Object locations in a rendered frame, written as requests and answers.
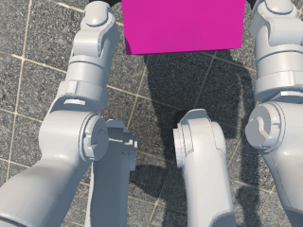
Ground carton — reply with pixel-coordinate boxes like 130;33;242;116
121;0;245;56

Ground robot right upper arm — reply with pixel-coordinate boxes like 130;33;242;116
245;101;303;227

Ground robot right forearm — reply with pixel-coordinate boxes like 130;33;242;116
248;0;303;105

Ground robot left upper arm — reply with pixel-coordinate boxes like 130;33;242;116
0;110;110;227

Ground robot left forearm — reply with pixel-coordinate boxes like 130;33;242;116
38;1;120;145

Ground right robot hand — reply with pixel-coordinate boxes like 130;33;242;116
246;0;257;10

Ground right robot foot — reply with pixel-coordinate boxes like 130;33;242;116
173;110;188;129

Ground right robot thigh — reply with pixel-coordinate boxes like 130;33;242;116
173;117;237;227

